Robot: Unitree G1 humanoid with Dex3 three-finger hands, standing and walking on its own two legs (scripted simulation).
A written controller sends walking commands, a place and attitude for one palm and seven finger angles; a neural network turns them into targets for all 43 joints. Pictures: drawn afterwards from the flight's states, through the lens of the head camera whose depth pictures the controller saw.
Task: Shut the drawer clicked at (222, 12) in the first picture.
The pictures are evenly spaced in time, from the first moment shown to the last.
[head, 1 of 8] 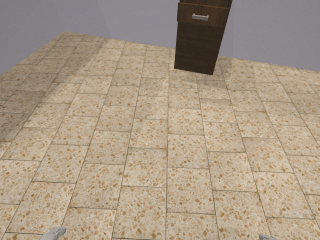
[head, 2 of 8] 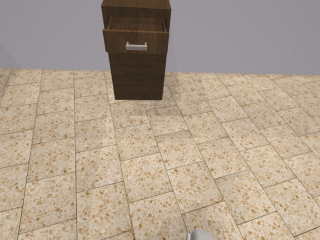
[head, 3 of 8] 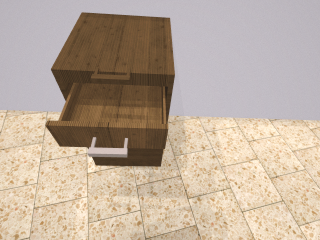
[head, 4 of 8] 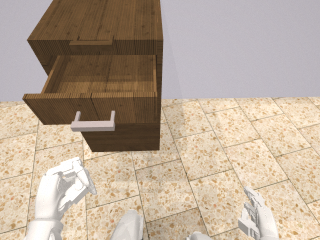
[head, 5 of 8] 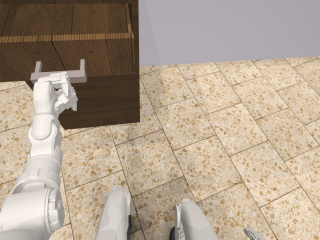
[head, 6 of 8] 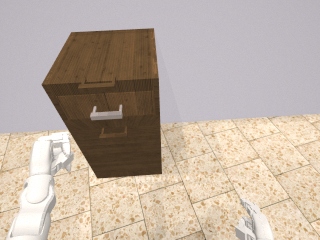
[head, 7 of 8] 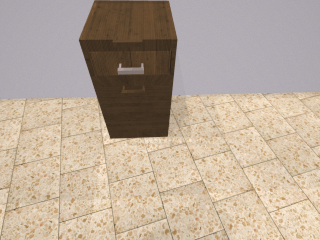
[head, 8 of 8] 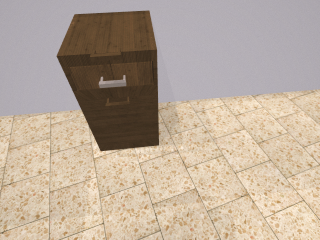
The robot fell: no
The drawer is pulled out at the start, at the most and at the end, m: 0.20 0.20 0.00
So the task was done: yes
